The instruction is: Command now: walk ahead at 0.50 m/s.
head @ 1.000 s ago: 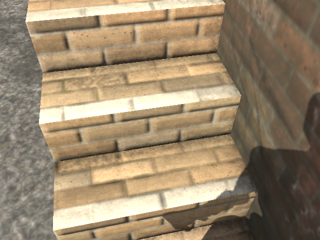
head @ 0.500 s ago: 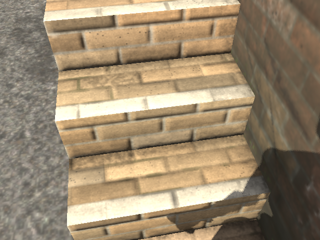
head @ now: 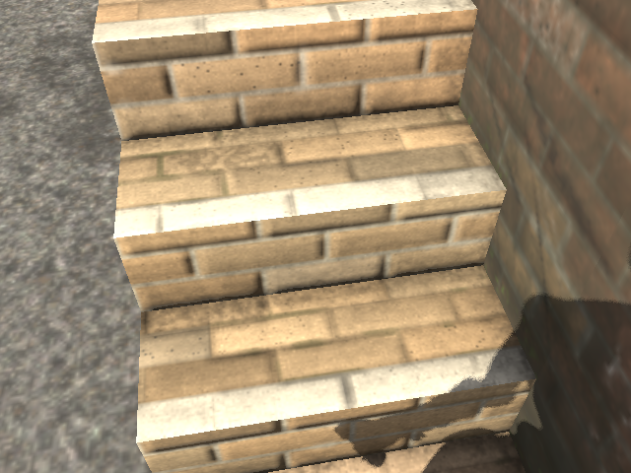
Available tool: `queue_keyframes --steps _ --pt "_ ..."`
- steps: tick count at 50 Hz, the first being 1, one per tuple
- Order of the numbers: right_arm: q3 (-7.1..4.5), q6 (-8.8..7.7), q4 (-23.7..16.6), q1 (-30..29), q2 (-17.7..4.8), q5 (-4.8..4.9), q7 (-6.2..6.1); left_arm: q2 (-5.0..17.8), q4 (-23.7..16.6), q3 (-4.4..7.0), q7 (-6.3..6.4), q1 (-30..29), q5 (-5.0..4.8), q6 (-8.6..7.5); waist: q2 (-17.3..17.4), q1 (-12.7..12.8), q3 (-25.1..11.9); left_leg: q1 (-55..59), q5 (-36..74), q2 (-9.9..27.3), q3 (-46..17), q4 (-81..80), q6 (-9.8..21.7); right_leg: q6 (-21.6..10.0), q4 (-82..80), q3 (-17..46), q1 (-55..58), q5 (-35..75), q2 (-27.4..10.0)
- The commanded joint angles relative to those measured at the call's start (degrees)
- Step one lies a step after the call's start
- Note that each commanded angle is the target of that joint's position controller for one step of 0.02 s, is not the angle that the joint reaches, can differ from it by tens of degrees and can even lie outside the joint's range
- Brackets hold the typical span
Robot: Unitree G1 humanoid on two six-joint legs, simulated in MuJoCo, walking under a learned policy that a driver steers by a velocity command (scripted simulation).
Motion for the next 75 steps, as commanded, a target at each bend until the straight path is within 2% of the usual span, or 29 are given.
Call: queue_keyframes --steps 1,75 --pt "-1.11 -0.65 -3.0 -2.9 -6.2 0.02 -0.16 5.4 -2.8 0.98 0.14 -2.5 -0.03 -0.70 -0.7 0.0 -2.8 -0.8 16.0 11.1 -6.8 -0.1 -0.5 -0.6 -0.6 5.8 1.8 10.0 -7.2" --pt "-1.27 -0.53 -3.1 -3.9 -7.2 0.09 -0.10 6.5 -2.9 0.97 -0.06 -3.9 0.00 -0.92 -0.7 -0.1 -3.5 -0.5 16.3 11.3 -7.3 -0.7 -1.1 -0.6 -1.9 5.9 3.3 11.8 -7.7"
Velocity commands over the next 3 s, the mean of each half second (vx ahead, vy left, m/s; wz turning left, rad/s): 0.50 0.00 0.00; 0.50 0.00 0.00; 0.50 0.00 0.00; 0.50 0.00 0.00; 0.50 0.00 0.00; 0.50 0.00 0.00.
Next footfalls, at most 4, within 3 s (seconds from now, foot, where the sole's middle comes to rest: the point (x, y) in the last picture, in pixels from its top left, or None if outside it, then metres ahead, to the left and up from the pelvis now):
none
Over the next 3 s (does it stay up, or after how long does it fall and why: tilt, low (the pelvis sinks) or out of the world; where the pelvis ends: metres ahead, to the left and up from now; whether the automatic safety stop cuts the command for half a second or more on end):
stays up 0.00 -0.01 0.00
